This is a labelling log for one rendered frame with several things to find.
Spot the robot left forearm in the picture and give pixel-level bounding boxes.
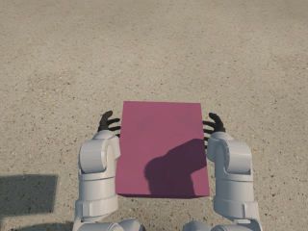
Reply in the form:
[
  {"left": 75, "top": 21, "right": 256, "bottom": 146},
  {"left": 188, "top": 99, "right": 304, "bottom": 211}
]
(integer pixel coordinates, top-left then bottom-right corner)
[{"left": 72, "top": 130, "right": 121, "bottom": 231}]

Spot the robot right forearm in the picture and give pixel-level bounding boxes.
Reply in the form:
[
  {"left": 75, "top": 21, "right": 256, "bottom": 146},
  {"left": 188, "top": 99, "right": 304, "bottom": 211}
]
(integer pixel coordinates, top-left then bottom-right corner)
[{"left": 206, "top": 131, "right": 263, "bottom": 231}]

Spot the carton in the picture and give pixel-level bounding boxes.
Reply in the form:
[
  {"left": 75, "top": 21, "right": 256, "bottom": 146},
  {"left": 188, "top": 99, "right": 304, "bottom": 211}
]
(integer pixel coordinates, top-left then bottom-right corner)
[{"left": 115, "top": 101, "right": 210, "bottom": 199}]

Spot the robot left hand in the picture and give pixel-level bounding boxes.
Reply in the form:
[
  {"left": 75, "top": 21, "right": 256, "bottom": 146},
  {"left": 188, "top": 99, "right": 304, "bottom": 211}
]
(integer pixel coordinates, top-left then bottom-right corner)
[{"left": 97, "top": 111, "right": 121, "bottom": 138}]

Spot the robot right hand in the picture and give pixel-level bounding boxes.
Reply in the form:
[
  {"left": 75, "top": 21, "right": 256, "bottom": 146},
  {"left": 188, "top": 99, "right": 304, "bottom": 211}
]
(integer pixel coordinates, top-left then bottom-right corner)
[{"left": 202, "top": 113, "right": 226, "bottom": 149}]

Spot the robot right thigh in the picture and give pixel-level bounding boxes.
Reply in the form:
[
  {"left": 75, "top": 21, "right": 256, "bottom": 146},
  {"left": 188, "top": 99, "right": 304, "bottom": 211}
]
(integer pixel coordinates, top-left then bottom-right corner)
[{"left": 182, "top": 220, "right": 212, "bottom": 231}]

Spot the robot thigh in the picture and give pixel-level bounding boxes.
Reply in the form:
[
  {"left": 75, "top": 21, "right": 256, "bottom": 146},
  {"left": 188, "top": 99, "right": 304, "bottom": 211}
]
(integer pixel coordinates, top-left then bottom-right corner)
[
  {"left": 182, "top": 220, "right": 212, "bottom": 231},
  {"left": 118, "top": 219, "right": 144, "bottom": 231}
]

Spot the robot left thigh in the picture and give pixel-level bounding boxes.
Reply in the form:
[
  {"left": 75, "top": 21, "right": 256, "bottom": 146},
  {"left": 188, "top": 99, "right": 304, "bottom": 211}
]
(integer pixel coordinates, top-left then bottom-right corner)
[{"left": 118, "top": 219, "right": 144, "bottom": 231}]

